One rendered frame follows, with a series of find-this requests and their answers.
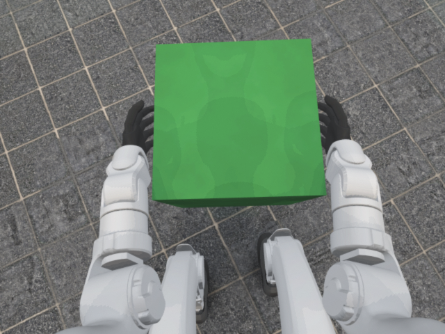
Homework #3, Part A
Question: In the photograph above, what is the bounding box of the robot right forearm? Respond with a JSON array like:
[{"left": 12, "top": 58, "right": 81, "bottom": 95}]
[{"left": 325, "top": 139, "right": 412, "bottom": 315}]

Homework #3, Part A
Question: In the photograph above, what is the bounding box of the right robot shin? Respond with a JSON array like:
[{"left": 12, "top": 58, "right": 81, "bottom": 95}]
[{"left": 266, "top": 228, "right": 304, "bottom": 284}]

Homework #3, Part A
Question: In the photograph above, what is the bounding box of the right robot hand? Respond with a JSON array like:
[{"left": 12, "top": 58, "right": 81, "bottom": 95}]
[{"left": 317, "top": 95, "right": 351, "bottom": 154}]

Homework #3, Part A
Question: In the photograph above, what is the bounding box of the left robot upper arm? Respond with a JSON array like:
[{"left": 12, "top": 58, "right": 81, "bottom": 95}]
[{"left": 55, "top": 264, "right": 165, "bottom": 334}]

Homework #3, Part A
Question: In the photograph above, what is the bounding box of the right robot upper arm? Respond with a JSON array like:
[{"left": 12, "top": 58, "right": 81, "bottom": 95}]
[{"left": 322, "top": 260, "right": 445, "bottom": 334}]

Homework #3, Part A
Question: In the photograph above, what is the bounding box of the left robot hand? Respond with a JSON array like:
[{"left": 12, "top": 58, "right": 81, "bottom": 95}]
[{"left": 122, "top": 100, "right": 154, "bottom": 156}]

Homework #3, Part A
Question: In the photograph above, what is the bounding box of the carton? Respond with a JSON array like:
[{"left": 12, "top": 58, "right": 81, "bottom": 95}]
[{"left": 152, "top": 38, "right": 327, "bottom": 208}]

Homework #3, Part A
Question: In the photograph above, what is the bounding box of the right robot thigh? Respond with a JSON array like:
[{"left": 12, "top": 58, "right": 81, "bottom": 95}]
[{"left": 264, "top": 236, "right": 336, "bottom": 334}]

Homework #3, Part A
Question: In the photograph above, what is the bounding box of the robot left forearm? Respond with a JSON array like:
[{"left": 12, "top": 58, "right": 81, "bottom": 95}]
[{"left": 79, "top": 145, "right": 152, "bottom": 323}]

